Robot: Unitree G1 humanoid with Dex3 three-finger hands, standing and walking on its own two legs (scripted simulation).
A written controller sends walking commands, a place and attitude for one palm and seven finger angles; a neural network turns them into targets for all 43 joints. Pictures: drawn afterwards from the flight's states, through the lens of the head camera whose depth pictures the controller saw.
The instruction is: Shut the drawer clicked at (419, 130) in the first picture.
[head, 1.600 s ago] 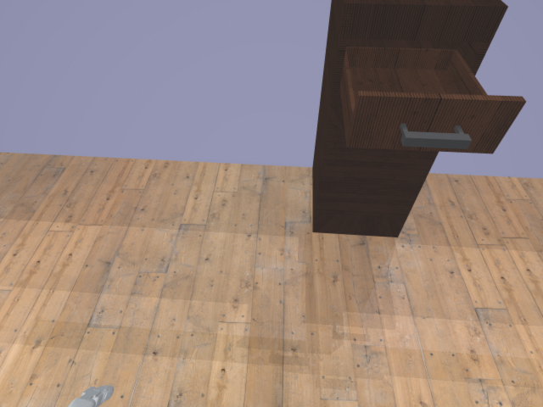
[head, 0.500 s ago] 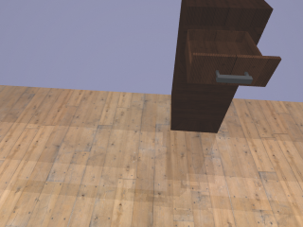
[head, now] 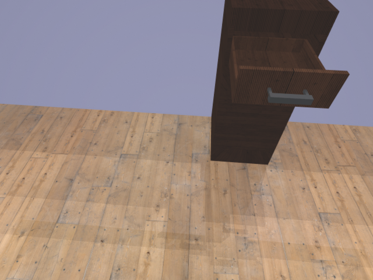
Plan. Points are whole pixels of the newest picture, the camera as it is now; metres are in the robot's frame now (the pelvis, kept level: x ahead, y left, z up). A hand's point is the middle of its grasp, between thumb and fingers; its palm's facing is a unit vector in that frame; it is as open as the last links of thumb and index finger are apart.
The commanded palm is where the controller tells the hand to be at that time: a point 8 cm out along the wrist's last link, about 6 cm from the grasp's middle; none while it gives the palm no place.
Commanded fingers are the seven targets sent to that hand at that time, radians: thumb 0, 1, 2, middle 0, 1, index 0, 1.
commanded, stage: walk to a spot facing it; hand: left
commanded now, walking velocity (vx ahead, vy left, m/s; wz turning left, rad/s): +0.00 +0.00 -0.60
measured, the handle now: (288, 95) +0.68 -0.29 +0.02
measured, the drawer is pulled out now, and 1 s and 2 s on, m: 0.28 0.28 0.28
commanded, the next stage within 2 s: none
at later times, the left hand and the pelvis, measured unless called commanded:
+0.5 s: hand out of the picture +0.03 +0.16 -0.16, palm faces -0.17 -0.95 -0.28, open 7.3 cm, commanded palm none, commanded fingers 0.00 0.90 0.90 -0.20 -0.30 -0.20 -0.30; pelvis -0.03 -0.03 -0.01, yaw -14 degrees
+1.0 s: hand out of the picture +0.14 +0.20 -0.18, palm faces -0.43 -0.87 -0.24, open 7.3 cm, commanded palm none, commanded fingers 0.00 0.90 0.90 -0.20 -0.30 -0.20 -0.30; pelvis -0.03 +0.04 -0.01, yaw -31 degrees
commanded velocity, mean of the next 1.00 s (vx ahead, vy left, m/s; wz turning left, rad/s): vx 0.00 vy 0.00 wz -0.60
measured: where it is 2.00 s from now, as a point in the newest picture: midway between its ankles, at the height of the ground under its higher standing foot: outside the picture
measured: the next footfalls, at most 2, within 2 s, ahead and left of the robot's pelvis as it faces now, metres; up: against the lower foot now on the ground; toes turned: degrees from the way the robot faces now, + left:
left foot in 0.90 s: +0.05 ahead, +0.11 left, +0.00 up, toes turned -31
right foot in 1.36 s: -0.11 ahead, -0.08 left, +0.00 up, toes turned -50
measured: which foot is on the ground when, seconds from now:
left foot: down 0.00-0.34, up 0.36-0.88, down 0.90-1.00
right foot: down 0.00-0.90, up 0.92-1.00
